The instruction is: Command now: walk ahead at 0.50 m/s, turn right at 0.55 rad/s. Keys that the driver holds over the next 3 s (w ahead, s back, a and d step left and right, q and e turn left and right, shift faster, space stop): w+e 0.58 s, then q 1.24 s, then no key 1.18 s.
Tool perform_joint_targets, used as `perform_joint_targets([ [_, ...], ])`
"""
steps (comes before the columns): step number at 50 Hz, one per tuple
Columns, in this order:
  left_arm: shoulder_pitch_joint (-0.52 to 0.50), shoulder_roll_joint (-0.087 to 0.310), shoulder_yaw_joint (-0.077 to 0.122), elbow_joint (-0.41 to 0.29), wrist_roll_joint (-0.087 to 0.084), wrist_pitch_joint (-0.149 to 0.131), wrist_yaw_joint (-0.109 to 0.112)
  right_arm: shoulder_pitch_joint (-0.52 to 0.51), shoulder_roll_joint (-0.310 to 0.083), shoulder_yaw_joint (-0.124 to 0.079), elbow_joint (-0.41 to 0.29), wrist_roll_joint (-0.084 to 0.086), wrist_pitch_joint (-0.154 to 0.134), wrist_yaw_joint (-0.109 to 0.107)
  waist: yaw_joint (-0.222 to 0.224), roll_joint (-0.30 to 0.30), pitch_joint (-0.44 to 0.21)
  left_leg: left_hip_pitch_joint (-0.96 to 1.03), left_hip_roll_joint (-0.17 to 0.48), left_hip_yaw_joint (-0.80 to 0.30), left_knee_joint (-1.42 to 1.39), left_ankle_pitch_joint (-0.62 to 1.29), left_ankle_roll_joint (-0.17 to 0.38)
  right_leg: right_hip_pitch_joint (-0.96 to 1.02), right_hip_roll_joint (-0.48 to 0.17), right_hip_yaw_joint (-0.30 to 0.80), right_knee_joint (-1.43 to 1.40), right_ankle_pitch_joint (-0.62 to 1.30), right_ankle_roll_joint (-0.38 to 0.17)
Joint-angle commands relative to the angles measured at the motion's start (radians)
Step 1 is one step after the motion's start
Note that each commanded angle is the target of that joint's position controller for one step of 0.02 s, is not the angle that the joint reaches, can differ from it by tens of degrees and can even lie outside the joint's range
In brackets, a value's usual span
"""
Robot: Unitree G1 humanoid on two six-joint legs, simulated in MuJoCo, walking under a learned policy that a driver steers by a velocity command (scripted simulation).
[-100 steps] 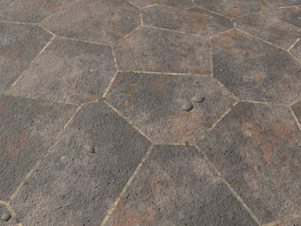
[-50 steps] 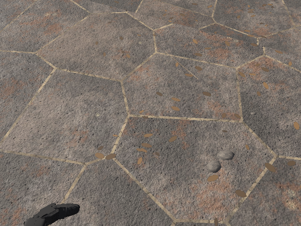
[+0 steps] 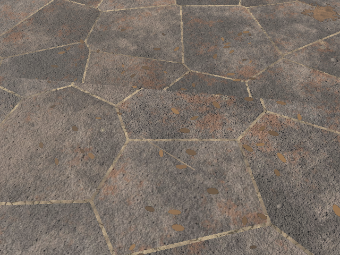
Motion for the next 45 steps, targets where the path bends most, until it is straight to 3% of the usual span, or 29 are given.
perform_joint_targets([
  [1,-0.092,0.06,0.012,-0.108,0.001,-0.01,-0.017,-0.026,-0.193,-0.048,-0.047,0.019,0.007,-0.006,0.018,0.086,0.053,0.014,0.307,-0.065,-0.031,0.468,0.146,-0.003,0.016,-0.04,-0.063,-0.054,-0.038],
  [3,-0.036,0.096,0.032,-0.11,0.005,-0.003,-0.018,-0.042,-0.224,-0.058,-0.051,0.03,0.021,-0.01,0.069,0.118,-0.004,0.045,0.304,-0.034,0.112,0.786,0.124,0.116,0.081,-0.098,-0.069,-0.157,-0.079],
  [4,0.072,0.128,0.053,-0.086,0.003,0.001,-0.016,-0.057,-0.23,-0.059,-0.055,0.036,0.03,-0.011,0.135,0.117,-0.065,0.026,0.284,-0.011,0.27,0.905,0.107,0.257,0.129,-0.127,-0.095,-0.17,-0.108],
  [5,0.245,0.186,0.088,-0.037,-0.001,0.006,-0.003,-0.06,-0.208,-0.05,-0.06,0.034,0.033,-0.013,0.222,0.088,-0.154,-0.083,0.241,0.013,0.501,0.865,0.072,0.515,0.175,-0.121,-0.146,-0.118,-0.146],
  [6,0.358,0.284,0.116,-0.012,-0.008,0.016,0.019,-0.025,-0.122,-0.019,-0.083,-0.011,0.026,-0.012,0.229,-0.112,-0.227,-0.371,0.172,0.014,0.842,0.312,0.02,0.793,-0.005,0.17,-0.166,-0.076,-0.213],
  [7,0.283,0.343,0.112,-0.054,-0.007,-0.002,0.013,0.022,-0.039,0.012,-0.141,-0.016,-0.006,-0.001,0.122,-0.276,-0.363,-0.735,-0.038,-0.181,1.139,-0.317,-0.025,1.028,-0.204,0.77,-0.363,-0.363,-0.412],
  [8,0.284,0.245,0.083,-0.069,-0.003,-0.021,0.0,-0.098,-0.144,-0.008,-0.149,0.022,-0.039,0.011,0.199,-0.102,-0.352,-0.839,0.011,-0.333,1.183,-0.271,0.0,1.007,-0.219,0.785,-0.461,-0.415,-0.368],
  [9,0.257,0.204,0.07,-0.062,0.006,-0.036,-0.001,-0.156,-0.156,-0.01,-0.172,0.047,-0.056,0.016,0.185,-0.069,-0.221,-0.882,0.048,-0.319,1.138,-0.182,0.027,0.899,-0.191,0.65,-0.458,-0.358,-0.327],
  [10,0.196,0.18,0.061,-0.065,0.006,-0.044,-0.002,-0.153,-0.14,-0.007,-0.161,0.029,-0.061,0.008,0.135,0.024,-0.14,-0.83,0.093,-0.321,1.048,-0.102,0.031,0.75,-0.146,0.533,-0.451,-0.235,-0.294],
  [11,0.139,0.147,0.051,-0.075,0.01,-0.047,0.003,-0.141,-0.148,-0.014,-0.148,0.003,-0.057,0.001,0.098,0.021,-0.111,-0.759,0.124,-0.327,0.96,-0.053,0.025,0.642,-0.108,0.443,-0.453,-0.128,-0.273],
  [12,0.11,0.135,0.044,-0.091,0.021,-0.047,0.009,-0.122,-0.15,-0.017,-0.142,-0.003,-0.045,0.003,0.072,-0.005,-0.098,-0.699,0.137,-0.331,0.927,-0.019,0.018,0.571,-0.082,0.401,-0.472,-0.063,-0.266],
  [15,0.127,0.153,0.049,-0.086,0.015,-0.054,0.026,-0.13,-0.118,-0.014,-0.147,-0.018,-0.018,0.002,0.062,0.005,-0.081,-0.668,0.12,-0.306,0.81,0.055,-0.027,0.485,-0.049,0.321,-0.503,0.08,-0.277],
  [17,0.163,0.17,0.054,-0.071,0.011,-0.052,0.04,-0.204,-0.099,-0.007,-0.171,-0.02,-0.012,0.0,0.084,0.005,-0.052,-0.701,0.101,-0.301,0.68,0.16,-0.054,0.472,-0.028,0.285,-0.508,0.093,-0.263],
  [21,0.214,0.174,0.056,-0.045,0.005,-0.041,0.054,-0.336,-0.069,0.008,-0.207,-0.01,-0.021,0.012,0.136,-0.037,-0.023,-0.636,0.046,-0.298,0.407,0.369,-0.062,0.44,0.019,0.254,-0.492,-0.021,-0.207],
  [25,0.266,0.17,0.058,-0.014,-0.003,-0.032,0.057,-0.407,-0.09,0.005,-0.24,0.002,-0.038,0.031,0.16,-0.047,-0.011,-0.602,0.018,-0.318,0.29,0.373,-0.039,0.502,-0.012,0.332,-0.423,-0.06,-0.193],
  [28,0.259,0.169,0.06,-0.009,-0.001,-0.019,0.064,-0.369,-0.12,-0.008,-0.237,0.005,-0.052,0.038,0.132,-0.083,-0.021,-0.539,0.007,-0.325,0.249,0.257,-0.007,0.564,-0.037,0.408,-0.34,-0.021,-0.175],
  [29,0.247,0.165,0.06,-0.011,0.0,-0.015,0.064,-0.316,-0.131,-0.016,-0.224,0.006,-0.057,0.035,0.104,-0.101,-0.036,-0.469,-0.001,-0.309,0.231,0.226,0.012,0.564,-0.03,0.418,-0.301,0.024,-0.164],
  [30,0.224,0.137,0.049,-0.015,0.005,-0.013,0.063,-0.213,-0.155,-0.029,-0.195,-0.008,-0.062,0.029,0.05,-0.097,-0.086,-0.341,0.003,-0.282,0.186,0.278,0.044,0.569,0.018,0.368,-0.19,0.16,-0.131],
  [31,0.226,0.087,0.029,-0.03,0.021,-0.015,0.062,-0.09,-0.198,-0.038,-0.183,-0.037,-0.068,0.026,0.003,-0.043,-0.226,-0.1,0.13,-0.381,0.241,0.401,0.109,0.491,0.071,0.305,0.04,0.128,-0.086],
  [32,0.385,0.032,0.012,-0.027,0.006,-0.021,0.065,0.019,-0.27,-0.057,-0.153,-0.057,-0.056,0.026,0.044,0.234,-0.381,0.268,0.349,-0.767,0.244,0.49,0.298,0.159,0.228,0.193,0.403,-0.272,0.009],
  [33,0.435,0.086,0.014,-0.003,0.003,-0.027,0.066,0.055,-0.205,-0.045,-0.123,-0.016,-0.048,0.039,0.043,0.327,-0.4,0.288,0.42,-0.996,0.149,0.442,0.356,0.03,0.241,0.211,0.574,-0.612,0.037],
  [34,0.347,0.149,0.029,-0.004,-0.001,-0.024,0.065,-0.015,-0.139,-0.023,-0.142,0.004,-0.041,0.04,0.032,0.211,-0.266,0.172,0.383,-0.878,0.143,0.431,0.323,-0.017,0.193,0.232,0.643,-0.57,0.046],
  [35,0.249,0.161,0.03,-0.023,0.011,-0.02,0.065,-0.087,-0.107,-0.008,-0.159,-0.002,-0.029,0.039,0.041,0.122,-0.193,0.047,0.335,-0.733,0.147,0.507,0.289,-0.001,0.149,0.177,0.629,-0.514,0.054],
  [36,0.177,0.156,0.031,-0.046,0.033,-0.018,0.066,-0.14,-0.084,0.005,-0.161,-0.004,-0.021,0.04,0.059,0.082,-0.116,-0.08,0.285,-0.635,0.134,0.637,0.274,0.011,0.111,0.129,0.55,-0.476,0.06],
  [37,0.155,0.143,0.032,-0.057,0.045,-0.017,0.066,-0.155,-0.069,0.015,-0.158,-0.005,-0.019,0.038,0.08,0.086,-0.102,-0.151,0.247,-0.578,0.126,0.73,0.255,0.064,0.077,0.118,0.459,-0.443,0.06],
  [38,0.161,0.108,0.023,-0.06,0.044,-0.016,0.065,-0.161,-0.069,0.017,-0.149,-0.008,-0.016,0.037,0.098,0.11,-0.099,-0.196,0.208,-0.539,0.119,0.792,0.241,0.121,0.07,0.103,0.359,-0.429,0.066],
  [40,0.165,0.053,0.005,-0.061,0.038,-0.015,0.068,-0.158,-0.122,0.001,-0.133,-0.011,-0.005,0.03,0.109,0.158,-0.128,-0.236,0.181,-0.49,0.116,0.907,0.25,0.209,0.091,0.059,0.181,-0.414,0.088],
  [42,0.148,0.061,0.004,-0.06,0.029,-0.01,0.075,-0.147,-0.188,-0.023,-0.131,-0.001,0.015,0.017,0.102,0.166,-0.176,-0.245,0.185,-0.492,0.114,0.87,0.254,0.282,0.119,0.048,0.079,-0.327,0.093],
  [45,0.084,0.091,0.013,-0.07,0.023,0.011,0.078,-0.137,-0.202,-0.032,-0.132,0.021,0.045,0.004,0.084,0.156,-0.172,-0.276,0.179,-0.53,0.101,0.605,0.232,0.321,0.139,0.062,0.001,-0.242,0.088],
])
Next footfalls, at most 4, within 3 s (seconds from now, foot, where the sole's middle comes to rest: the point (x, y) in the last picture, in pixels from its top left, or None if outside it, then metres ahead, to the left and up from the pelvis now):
0.10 right None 0.23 -0.13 -0.77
0.62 left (170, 231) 0.56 0.00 -0.77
1.02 right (230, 232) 0.54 -0.24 -0.77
1.42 left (163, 233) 0.56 0.03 -0.77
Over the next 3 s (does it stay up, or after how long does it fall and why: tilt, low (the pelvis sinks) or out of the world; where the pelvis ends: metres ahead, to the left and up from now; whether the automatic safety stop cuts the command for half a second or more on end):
stays up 0.51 -0.06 0.00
